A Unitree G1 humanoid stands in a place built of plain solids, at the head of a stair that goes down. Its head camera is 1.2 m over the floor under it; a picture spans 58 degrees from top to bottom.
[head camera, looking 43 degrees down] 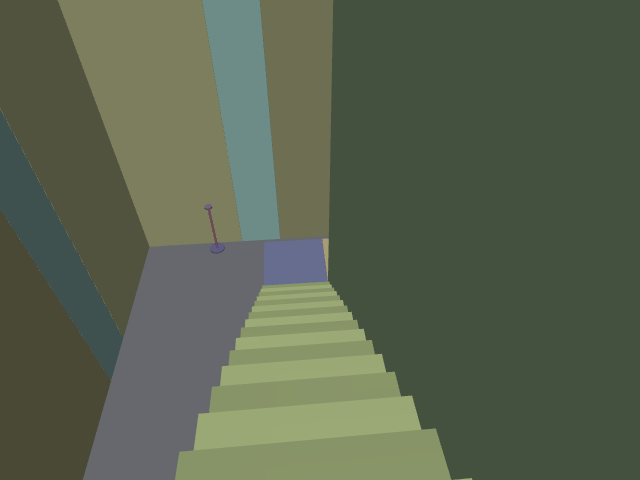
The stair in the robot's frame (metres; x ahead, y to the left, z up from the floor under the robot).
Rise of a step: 0.18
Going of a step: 0.21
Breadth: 0.90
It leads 5 degrees to the left of straight ahead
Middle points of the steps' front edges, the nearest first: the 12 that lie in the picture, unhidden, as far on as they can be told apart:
0.57 -0.02 -0.18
0.77 0.00 -0.36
0.98 0.02 -0.54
1.18 0.04 -0.72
1.39 0.06 -0.91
1.60 0.07 -1.09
1.80 0.09 -1.27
2.01 0.11 -1.45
2.21 0.13 -1.63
2.42 0.15 -1.81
2.62 0.17 -1.99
2.83 0.18 -2.18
